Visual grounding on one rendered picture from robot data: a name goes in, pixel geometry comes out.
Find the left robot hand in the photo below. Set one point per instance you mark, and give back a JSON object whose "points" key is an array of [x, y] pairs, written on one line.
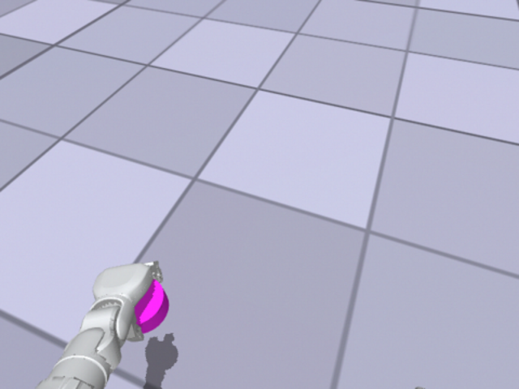
{"points": [[131, 281]]}

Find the left robot arm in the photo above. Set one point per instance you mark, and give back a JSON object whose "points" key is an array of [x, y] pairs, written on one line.
{"points": [[94, 353]]}

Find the tin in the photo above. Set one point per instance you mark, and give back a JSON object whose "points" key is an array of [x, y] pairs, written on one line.
{"points": [[152, 308]]}

